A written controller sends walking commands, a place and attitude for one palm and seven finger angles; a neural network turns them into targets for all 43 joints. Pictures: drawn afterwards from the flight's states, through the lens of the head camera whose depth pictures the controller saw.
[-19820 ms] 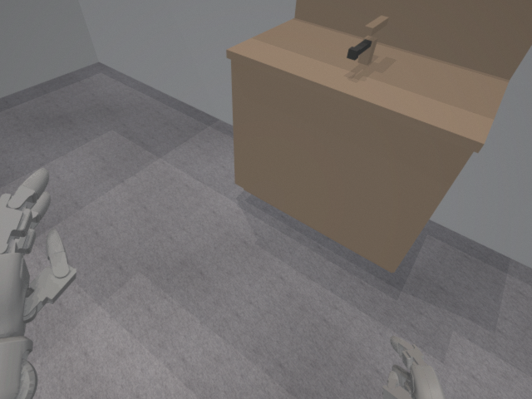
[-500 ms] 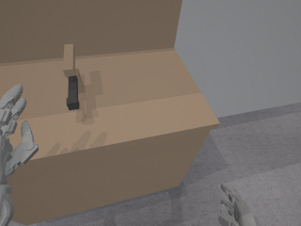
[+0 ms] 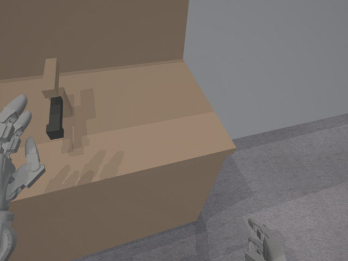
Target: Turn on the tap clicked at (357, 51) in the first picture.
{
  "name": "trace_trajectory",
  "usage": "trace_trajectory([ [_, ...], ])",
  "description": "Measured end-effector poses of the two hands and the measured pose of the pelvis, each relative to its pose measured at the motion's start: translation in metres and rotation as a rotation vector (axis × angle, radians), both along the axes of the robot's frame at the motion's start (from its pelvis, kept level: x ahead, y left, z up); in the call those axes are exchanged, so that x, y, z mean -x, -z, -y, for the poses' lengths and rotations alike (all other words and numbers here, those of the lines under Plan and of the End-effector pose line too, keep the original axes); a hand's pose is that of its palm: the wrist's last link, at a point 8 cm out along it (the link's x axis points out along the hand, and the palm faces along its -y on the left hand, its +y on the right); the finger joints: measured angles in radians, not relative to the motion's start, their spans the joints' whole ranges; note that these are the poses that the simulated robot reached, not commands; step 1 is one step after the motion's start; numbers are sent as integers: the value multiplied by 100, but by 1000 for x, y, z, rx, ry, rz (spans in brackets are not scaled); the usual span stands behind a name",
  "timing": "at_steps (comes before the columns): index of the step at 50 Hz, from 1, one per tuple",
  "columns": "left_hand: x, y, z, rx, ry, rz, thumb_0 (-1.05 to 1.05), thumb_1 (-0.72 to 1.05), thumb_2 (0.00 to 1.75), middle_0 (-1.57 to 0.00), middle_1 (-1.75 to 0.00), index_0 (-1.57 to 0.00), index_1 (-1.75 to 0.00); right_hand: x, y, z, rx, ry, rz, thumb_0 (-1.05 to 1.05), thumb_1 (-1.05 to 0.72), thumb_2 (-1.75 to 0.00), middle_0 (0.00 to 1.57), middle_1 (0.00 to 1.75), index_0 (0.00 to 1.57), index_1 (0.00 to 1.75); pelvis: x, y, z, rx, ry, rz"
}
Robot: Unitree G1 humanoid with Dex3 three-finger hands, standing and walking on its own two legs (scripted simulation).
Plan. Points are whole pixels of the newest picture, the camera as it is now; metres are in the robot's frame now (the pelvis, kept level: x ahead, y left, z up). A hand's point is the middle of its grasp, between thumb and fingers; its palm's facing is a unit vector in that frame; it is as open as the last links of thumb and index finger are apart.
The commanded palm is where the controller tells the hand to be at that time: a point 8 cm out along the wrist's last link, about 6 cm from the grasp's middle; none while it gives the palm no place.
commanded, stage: shuffle to correct the standing spot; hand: left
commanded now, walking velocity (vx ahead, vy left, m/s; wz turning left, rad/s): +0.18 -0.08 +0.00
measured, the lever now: (55, 131) +0.36 +0.31 +0.08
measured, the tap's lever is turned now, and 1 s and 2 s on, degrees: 0 0 0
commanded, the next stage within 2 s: come to a stop and stand still in 0.08 s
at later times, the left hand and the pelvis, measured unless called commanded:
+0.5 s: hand (17, 154) +0.23 +0.27 +0.19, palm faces +0.39 -0.77 -0.50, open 7.4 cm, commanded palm +0.16 +0.28 +0.19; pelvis +0.00 +0.00 +0.01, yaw +0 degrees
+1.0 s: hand out of the picture +0.15 +0.29 +0.19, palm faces +0.42 -0.86 -0.30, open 7.4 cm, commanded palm +0.10 +0.32 +0.19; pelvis -0.08 +0.05 +0.00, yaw -3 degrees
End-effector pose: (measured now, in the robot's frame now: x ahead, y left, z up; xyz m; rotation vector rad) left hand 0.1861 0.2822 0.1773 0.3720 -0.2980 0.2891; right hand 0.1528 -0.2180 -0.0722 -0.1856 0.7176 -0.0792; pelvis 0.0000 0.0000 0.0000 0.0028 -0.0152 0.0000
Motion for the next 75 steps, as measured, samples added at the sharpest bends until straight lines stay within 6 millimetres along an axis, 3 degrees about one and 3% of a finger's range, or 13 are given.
trace_trajectory([
  [11, -14, -2, 1, -53, -26, -46, 1, 89, 90, -21, -30, -21, -30, -22, 2, 24, 25, 55, -2, 1, -91, -90, 20, 30, 20, 30, -19, 3, 5, -2, 0, -5],
  [21, -6, 0, 0, -41, -41, -107, 1, 89, 90, -21, -30, -21, -30, -38, -6, 10, 12, 10, 7, 1, -91, -90, 20, 30, 20, 30, -15, -5, 0, -3, -16, 7],
  [24, -5, -19, -16, -193, -53, -60, 1, 89, 90, -21, -31, -21, -30, -37, -7, 1, 32, -42, 25, 1, -91, -90, 20, 30, 19, 30, -5, -6, -1, 0, -10, 3],
  [27, -6, -41, -45, -209, -144, 76, 1, 88, 90, -22, -31, -22, -30, -29, -9, -10, 17, -84, 30, 1, -91, -90, 20, 30, 20, 30, 6, -6, -4, -6, 13, 11],
  [29, -3, -44, -51, -153, -167, 125, 1, 89, 90, -21, -31, -21, -30, -21, -12, -15, 3, -81, 54, 1, -91, -90, 21, 30, 20, 30, 12, -7, -11, -4, 26, 19],
  [37, 25, 12, -4, -6, 62, -64, 1, 90, 90, -20, -30, -20, -30, 31, -20, -25, -21, 21, 107, 1, -91, -90, 21, 30, 20, 30, 38, -5, -32, -5, 58, 66],
  [41, 46, 19, -24, -22, 33, -83, 1, 89, 90, -21, -31, -21, -30, 63, -22, -26, 25, 46, 65, 1, -91, -90, 21, 30, 20, 30, 54, -6, -34, 8, 61, 67],
  [46, 67, -5, -51, -48, -56, 52, 1, 89, 90, -21, -31, -22, -30, 93, -20, -26, 71, 22, 23, 1, -91, -90, 21, 30, 20, 30, 73, -5, -40, 21, 59, 77],
  [51, 79, -20, -48, -53, -44, 152, 1, 89, 90, -20, -30, -21, -30, 104, -12, -30, 54, 24, 41, 1, -90, -90, 21, 30, 20, 30, 83, -1, -49, 17, 61, 108],
  [59, 86, 3, -46, -68, -32, 35, 1, 89, 90, -21, -30, -21, -30, 109, -4, -43, -6, 29, 68, 1, -91, -90, 21, 30, 20, 30, 96, 4, -48, 4, 35, 122],
  [65, 106, -4, -45, -71, -7, 98, 1, 89, 90, -21, -30, -21, -30, 116, -3, -43, 46, -16, 45, 1, -90, -90, 21, 30, 20, 30, 112, 10, -50, 17, 34, 101],
  [70, 111, -13, -48, -96, 22, 181, 1, 89, 90, -21, -31, -21, -30, 130, 2, -41, 61, 37, 55, 1, -91, -90, 21, 30, 20, 30, 123, 19, -58, 29, 57, 117],
  [75, 107, -14, -61, -82, -20, 120, 1, 89, 90, -21, -30, -21, -30, 153, 3, -48, 4, 72, 0, 1, -91, -90, 21, 30, 20, 30, 128, 7, -58, 31, 53, 73],
])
